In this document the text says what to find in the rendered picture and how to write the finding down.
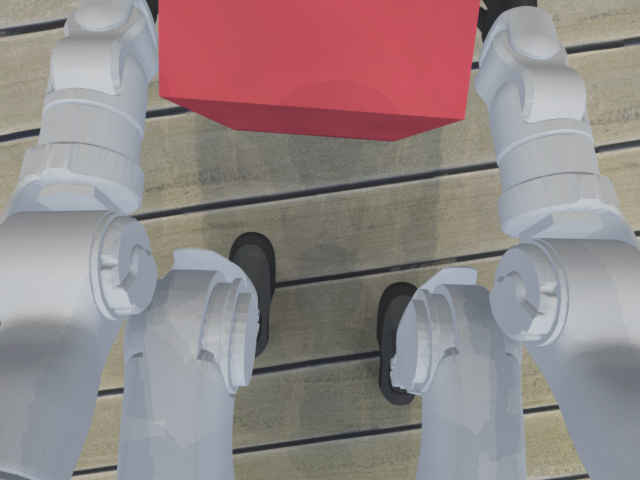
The robot right forearm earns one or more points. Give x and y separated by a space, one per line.
544 146

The robot left shin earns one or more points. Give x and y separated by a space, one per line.
185 259

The robot right thigh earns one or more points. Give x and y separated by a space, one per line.
472 412

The robot right upper arm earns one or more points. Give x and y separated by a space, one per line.
575 305

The carton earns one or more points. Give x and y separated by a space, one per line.
361 69

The robot right hand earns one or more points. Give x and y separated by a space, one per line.
486 18

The robot left forearm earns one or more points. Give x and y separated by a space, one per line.
94 112

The robot left upper arm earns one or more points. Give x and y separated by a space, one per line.
68 281

